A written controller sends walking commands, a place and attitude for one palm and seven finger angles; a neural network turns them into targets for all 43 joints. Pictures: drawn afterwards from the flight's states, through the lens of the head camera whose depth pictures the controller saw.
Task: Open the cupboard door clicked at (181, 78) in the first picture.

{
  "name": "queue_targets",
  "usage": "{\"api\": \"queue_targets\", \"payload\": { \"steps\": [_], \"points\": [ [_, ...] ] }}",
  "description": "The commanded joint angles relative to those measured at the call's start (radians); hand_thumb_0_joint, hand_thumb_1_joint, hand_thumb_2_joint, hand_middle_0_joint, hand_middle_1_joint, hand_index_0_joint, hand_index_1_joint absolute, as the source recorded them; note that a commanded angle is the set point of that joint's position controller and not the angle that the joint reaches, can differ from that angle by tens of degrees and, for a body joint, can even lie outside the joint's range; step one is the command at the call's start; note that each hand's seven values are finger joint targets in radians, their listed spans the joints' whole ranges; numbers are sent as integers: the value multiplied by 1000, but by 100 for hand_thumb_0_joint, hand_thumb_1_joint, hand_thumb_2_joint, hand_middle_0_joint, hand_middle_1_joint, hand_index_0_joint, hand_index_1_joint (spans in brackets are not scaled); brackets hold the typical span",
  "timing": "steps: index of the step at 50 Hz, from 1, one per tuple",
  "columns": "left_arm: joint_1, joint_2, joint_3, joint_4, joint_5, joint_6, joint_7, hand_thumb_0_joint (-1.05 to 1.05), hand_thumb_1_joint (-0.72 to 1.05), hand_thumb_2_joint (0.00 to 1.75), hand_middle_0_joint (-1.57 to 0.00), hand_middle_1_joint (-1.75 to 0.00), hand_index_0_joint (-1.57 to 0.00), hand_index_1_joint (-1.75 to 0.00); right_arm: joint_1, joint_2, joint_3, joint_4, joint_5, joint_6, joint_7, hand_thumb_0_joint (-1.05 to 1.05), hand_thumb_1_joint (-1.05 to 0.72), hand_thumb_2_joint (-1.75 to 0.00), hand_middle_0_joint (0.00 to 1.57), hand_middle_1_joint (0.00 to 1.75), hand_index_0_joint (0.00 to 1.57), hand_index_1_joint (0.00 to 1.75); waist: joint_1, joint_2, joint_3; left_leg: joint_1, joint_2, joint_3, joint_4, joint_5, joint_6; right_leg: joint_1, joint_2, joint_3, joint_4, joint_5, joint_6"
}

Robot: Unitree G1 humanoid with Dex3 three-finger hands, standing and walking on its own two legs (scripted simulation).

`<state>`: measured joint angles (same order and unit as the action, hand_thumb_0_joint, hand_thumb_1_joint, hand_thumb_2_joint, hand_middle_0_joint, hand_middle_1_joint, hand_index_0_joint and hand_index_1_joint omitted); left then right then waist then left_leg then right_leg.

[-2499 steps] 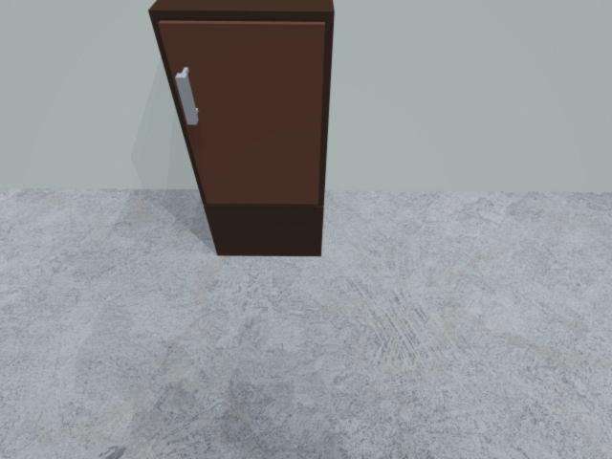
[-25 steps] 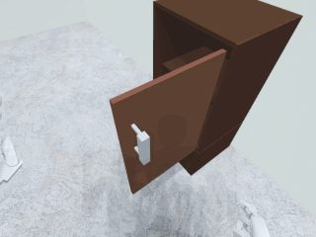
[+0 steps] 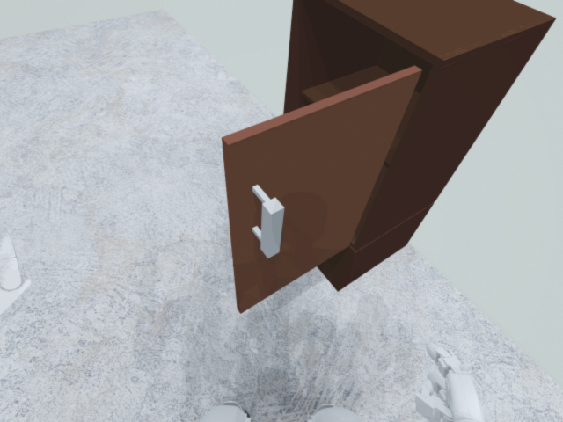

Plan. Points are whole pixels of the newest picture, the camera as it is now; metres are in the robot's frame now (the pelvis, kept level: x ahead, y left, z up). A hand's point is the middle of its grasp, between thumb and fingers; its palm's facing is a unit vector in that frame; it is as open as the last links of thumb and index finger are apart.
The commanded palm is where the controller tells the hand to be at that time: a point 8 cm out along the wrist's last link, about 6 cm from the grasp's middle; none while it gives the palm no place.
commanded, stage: step back with the hand held close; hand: left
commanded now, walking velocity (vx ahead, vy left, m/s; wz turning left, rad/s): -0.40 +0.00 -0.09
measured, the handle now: (264, 221) +0.43 +0.05 +0.00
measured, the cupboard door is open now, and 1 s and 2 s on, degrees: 90 90 90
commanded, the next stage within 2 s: stop stepping back and stand still in 0.20 s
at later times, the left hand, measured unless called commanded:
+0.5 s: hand (46, 374) +0.14 +0.20 +0.17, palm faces +0.25 -0.81 -0.53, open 7.4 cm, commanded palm +0.08 +0.25 +0.19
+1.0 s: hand out of the picture +0.08 +0.23 +0.18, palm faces +0.38 -0.81 -0.45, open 7.4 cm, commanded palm +0.02 +0.27 +0.19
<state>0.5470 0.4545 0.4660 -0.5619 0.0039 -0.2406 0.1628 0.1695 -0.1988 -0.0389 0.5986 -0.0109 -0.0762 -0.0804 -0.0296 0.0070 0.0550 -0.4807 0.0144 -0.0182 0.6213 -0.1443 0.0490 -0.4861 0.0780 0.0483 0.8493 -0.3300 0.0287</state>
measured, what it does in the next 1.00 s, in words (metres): walks backwards: right foot, then left foot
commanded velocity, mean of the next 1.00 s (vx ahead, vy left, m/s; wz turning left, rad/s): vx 0.00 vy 0.04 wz -0.01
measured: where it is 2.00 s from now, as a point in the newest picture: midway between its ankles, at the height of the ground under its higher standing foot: outside the picture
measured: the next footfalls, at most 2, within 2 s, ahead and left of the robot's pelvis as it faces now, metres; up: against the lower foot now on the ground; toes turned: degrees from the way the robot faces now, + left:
right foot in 0.26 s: -0.15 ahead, -0.13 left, +0.00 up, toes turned -8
left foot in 0.42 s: +0.01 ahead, +0.05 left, +0.00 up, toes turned -6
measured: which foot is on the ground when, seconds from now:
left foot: down 0.00-0.28, up 0.30-0.40, down 0.42-0.64, up 0.66-0.80, down 0.82-1.00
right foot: up 0.00-0.24, down 0.26-1.00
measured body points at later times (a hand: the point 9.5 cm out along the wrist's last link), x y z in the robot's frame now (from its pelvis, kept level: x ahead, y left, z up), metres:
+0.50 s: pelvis -0.10 -0.03 +0.01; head -0.09 -0.02 +0.46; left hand +0.12 +0.25 +0.20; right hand +0.01 -0.31 -0.07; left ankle -0.03 +0.05 -0.72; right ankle -0.19 -0.13 -0.72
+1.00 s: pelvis -0.15 -0.02 +0.01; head -0.15 -0.01 +0.46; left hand +0.06 +0.27 +0.20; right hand -0.03 -0.25 -0.08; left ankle -0.10 +0.09 -0.72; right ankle -0.19 -0.12 -0.72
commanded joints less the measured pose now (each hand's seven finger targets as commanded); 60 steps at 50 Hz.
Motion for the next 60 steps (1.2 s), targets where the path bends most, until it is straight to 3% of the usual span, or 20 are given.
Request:
{"api": "queue_targets", "payload": {
  "steps": [1, 9, 12, 13, 15, 17, 23, 26, 28, 30, 32, 34, 39, 42, 45, 49, 54, 55, 57, 60],
  "points": [
    [-17, 108, 115, -189, -36, -55, 39, 0, 90, 90, -20, -30, -20, -30, -77, -127, -50, -104, -11, -112, 4, 0, -90, -90, 20, 30, 20, 30, 33, 169, -183, 47, 296, -231, -357, -191, 119, 131, -6, 13, 233, -158, -14],
    [-134, 130, 47, -215, -56, -38, 14, 0, 90, 90, -20, -30, -20, -30, -57, -124, -22, -38, -29, -122, 23, 0, -90, -90, 20, 30, 20, 30, 33, 238, -289, 376, 248, -131, -380, 111, 19, 233, -9, -70, -376, -140, -47],
    [-79, 207, 123, -232, -73, -64, -13, 0, 90, 90, -20, -30, -20, -30, -86, -98, -10, -78, -20, -73, 33, 0, -90, -90, 20, 30, 20, 30, 42, 69, -301, 416, 143, 10, -163, 214, -47, 226, -129, 16, -606, 178, -81],
    [-69, 256, 164, -231, -75, -74, -11, 0, 90, 90, -20, -30, -20, -30, -109, -95, -1, -96, -17, -62, 28, 0, -90, -90, 20, 30, 20, 30, 41, -37, -270, 360, 88, 73, -67, 32, -74, 178, -236, 98, -607, 354, -98],
    [-24, 239, 153, -189, -59, -60, -14, 0, 90, 90, -20, -30, -20, -30, -130, -102, -5, -127, 14, -67, 22, 0, -90, -90, 20, 30, 20, 30, 50, -231, -208, 174, -34, 72, 172, -208, -81, 165, -307, 114, -549, 681, -74],
    [103, 214, 171, -127, -52, -23, -8, 0, 90, 90, -20, -30, -20, -30, -120, -67, 26, -143, 13, -41, 13, 0, -90, -90, 20, 30, 20, 30, 35, -150, -214, 34, -14, 43, 152, -190, -66, 334, -305, 65, -414, 908, -111],
    [60, 180, 118, -84, -64, 1, 18, 0, 90, 90, -20, -30, -20, -30, -33, -160, 1, -136, 24, -55, -12, 0, -90, -90, 20, 30, 20, 30, 17, 53, -267, 457, 92, -33, -133, 550, 12, 240, -101, -18, -342, 518, 22],
    [26, 180, 90, -180, -55, -9, 15, 0, 90, 90, -20, -30, -20, -30, -43, -163, -6, -133, 5, -87, -5, 0, -90, -90, 20, 30, 20, 30, 27, 221, -226, 314, 162, -163, -286, 186, 40, 260, -56, -48, -306, -92, -8],
    [31, 165, 96, -167, -45, -7, 21, 0, 90, 90, -20, -30, -20, -30, -56, -158, -1, -136, 0, -97, -7, 0, -90, -90, 20, 30, 20, 30, 28, 206, -121, 68, 143, -160, -400, -291, 25, 372, -64, -69, -362, -80, -36],
    [44, 165, 108, -139, -41, -8, 21, 0, 90, 90, -20, -30, -20, -30, -50, -151, -10, -140, 3, -92, -6, 0, -90, -90, 20, 30, 20, 30, 17, 103, -81, 26, 49, -75, -293, -379, -28, 331, -99, -16, -499, -196, -71],
    [52, 178, 117, -116, -42, -17, 20, 0, 90, 90, -20, -30, -20, -30, -29, -141, -24, -121, 1, -69, -3, 0, -90, -90, 20, 30, 20, 30, 11, -138, -52, 116, -19, -7, 121, -202, -66, 84, -327, 309, -713, -441, -177],
    [-49, 144, 81, -90, -35, -20, 24, 0, 90, 90, -20, -30, -20, -30, -3, -148, -24, -91, -1, -66, -1, 0, -90, -90, 20, 30, 20, 30, 0, -143, -5, 8, 10, -14, 326, -199, -63, 78, -392, 325, -691, -333, -212],
    [-160, 120, 37, 1, -13, -30, 29, 0, 90, 90, -20, -30, -20, -30, -6, -126, -6, -79, 0, -103, -26, 0, -90, -90, 20, 30, 20, 30, 10, -37, -6, 246, 7, 83, -110, -187, -19, 98, -246, 106, -534, -226, -128],
    [-130, 125, 52, -74, -24, -38, 26, 0, 90, 90, -20, -30, -20, -30, -12, -153, -14, -111, 11, -117, -25, 0, -90, -90, 20, 30, 20, 30, 27, 58, -51, 279, 110, -73, -200, -63, 27, 174, -126, 30, -371, 46, -60],
    [-140, 138, 74, -113, -19, -43, 17, 0, 90, 90, -20, -30, -20, -30, -20, -131, 5, -88, 0, -124, -15, 0, -90, -90, 20, 30, 20, 30, 17, 162, -51, 173, 218, -264, -370, -217, 65, 221, -63, -86, -209, -37, -21],
    [-82, 117, 69, -113, -15, -43, 19, 0, 90, 90, -20, -30, -20, -30, -16, -122, 11, -85, -2, -145, -4, 0, -90, -90, 20, 30, 20, 30, 26, 165, -97, 171, 174, -131, -297, -85, 39, 319, -83, -75, -347, 38, -27],
    [-7, 113, 76, -51, -43, -29, 10, 0, 90, 90, -20, -30, -20, -30, -9, -106, 8, -87, 8, -115, 12, 0, -90, -90, 20, 30, 20, 30, 8, -56, -149, 237, 41, 31, -87, -5, -46, 278, -196, 103, -486, 295, -81],
    [-107, -50, -348, 681, 53, 154, -138, 0, 90, 90, -20, -30, -20, -30, -62, -255, -46, 153, 5, -120, 92, 0, -90, -90, 20, 30, 20, 30, -19, -41, -119, 168, 72, -3, 73, 160, -32, 188, -271, 45, -318, 550, -96],
    [-117, -138, -361, 732, 34, 234, -157, 0, 90, 90, -20, -30, -20, -30, 36, -173, -37, 154, 0, -43, 78, 0, -90, -90, 20, 30, 20, 30, 4, -36, -178, 224, 83, -18, -16, 205, -20, 192, -206, -8, -297, 427, -77],
    [-212, -105, -372, 894, 34, 233, -160, 0, 90, 90, -20, -30, -20, -30, -11, -186, -6, 158, -14, 13, 76, 0, -90, -90, 20, 30, 20, 30, 28, -229, -107, 156, 93, -90, -76, 136, 16, 206, -178, -17, -338, 228, -68]
  ]
}}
